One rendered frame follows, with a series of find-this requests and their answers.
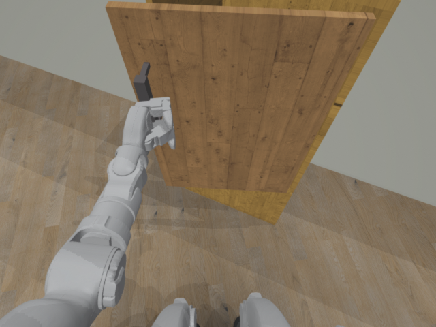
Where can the handle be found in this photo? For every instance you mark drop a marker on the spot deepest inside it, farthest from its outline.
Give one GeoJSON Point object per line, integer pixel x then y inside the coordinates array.
{"type": "Point", "coordinates": [142, 86]}

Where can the robot left upper arm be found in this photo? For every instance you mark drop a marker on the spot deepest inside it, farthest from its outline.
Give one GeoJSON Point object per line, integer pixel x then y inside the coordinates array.
{"type": "Point", "coordinates": [84, 280]}

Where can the cupboard door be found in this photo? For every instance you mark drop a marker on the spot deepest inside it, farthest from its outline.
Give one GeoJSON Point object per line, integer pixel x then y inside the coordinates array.
{"type": "Point", "coordinates": [249, 87]}

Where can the robot left hand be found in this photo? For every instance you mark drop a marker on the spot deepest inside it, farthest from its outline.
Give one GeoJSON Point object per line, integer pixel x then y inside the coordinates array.
{"type": "Point", "coordinates": [139, 130]}

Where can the robot right thigh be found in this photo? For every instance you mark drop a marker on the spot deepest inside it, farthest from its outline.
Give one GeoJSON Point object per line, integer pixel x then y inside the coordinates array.
{"type": "Point", "coordinates": [260, 312]}

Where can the robot left forearm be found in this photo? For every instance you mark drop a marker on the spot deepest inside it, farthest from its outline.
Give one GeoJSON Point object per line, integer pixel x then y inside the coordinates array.
{"type": "Point", "coordinates": [116, 209]}

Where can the left robot shin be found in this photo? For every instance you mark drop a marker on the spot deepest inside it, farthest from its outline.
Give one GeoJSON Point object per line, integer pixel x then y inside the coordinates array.
{"type": "Point", "coordinates": [180, 300]}

